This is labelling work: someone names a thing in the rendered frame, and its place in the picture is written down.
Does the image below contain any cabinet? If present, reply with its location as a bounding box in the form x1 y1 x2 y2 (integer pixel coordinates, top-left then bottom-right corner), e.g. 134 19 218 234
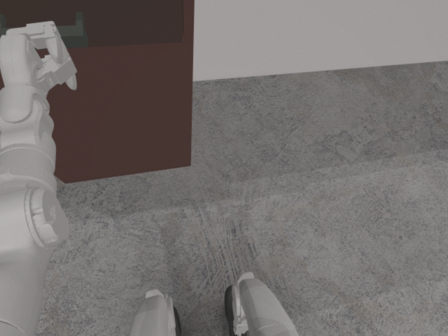
0 0 195 183

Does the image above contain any robot right foot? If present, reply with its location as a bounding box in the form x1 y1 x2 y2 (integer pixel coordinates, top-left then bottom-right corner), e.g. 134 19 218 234
225 285 247 336

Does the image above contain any robot left hand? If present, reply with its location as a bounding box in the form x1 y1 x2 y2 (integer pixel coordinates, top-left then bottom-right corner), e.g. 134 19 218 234
0 21 77 98

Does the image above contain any left robot thigh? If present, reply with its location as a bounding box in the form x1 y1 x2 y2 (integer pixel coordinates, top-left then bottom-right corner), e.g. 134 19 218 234
128 295 176 336

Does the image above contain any robot left forearm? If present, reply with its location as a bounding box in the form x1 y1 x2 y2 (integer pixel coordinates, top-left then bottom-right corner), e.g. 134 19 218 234
0 84 57 197

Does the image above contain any handle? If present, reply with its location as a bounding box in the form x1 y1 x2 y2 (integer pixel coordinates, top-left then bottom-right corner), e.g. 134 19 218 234
0 12 88 50

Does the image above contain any robot left upper arm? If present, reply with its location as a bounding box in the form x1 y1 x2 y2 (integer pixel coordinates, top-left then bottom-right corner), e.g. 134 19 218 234
0 187 69 336

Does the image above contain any drawer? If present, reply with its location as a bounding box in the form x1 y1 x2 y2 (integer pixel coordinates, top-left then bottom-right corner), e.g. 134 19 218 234
0 0 183 50

